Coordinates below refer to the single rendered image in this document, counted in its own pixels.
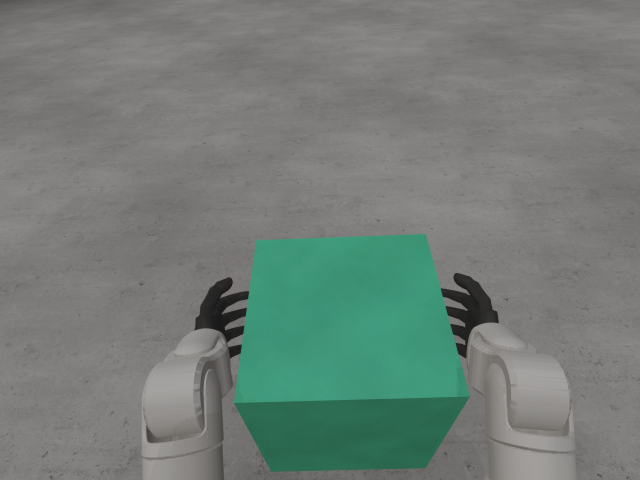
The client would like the left robot hand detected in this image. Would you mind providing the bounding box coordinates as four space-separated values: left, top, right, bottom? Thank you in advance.
194 277 249 358

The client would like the robot right forearm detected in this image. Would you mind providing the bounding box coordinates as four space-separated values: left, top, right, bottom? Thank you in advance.
466 323 578 480

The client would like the carton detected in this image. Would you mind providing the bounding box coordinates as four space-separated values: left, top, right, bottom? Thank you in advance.
234 234 470 472

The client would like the right robot hand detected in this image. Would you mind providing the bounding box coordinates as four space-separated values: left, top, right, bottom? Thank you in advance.
441 273 499 358

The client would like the robot left forearm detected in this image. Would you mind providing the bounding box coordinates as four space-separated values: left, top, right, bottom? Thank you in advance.
141 328 233 480

